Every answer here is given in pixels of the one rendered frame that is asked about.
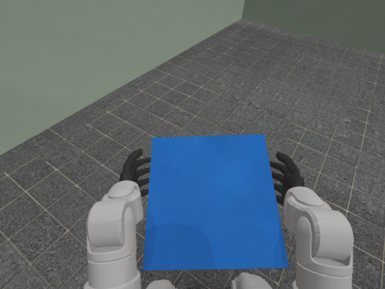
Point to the left robot hand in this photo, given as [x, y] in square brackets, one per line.
[129, 172]

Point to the right robot hand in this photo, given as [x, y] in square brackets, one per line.
[290, 179]

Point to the robot right forearm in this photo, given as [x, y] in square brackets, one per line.
[324, 241]

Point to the right robot thigh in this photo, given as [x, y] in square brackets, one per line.
[249, 281]

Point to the carton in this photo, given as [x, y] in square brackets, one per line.
[212, 205]

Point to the robot left forearm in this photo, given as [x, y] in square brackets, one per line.
[111, 239]

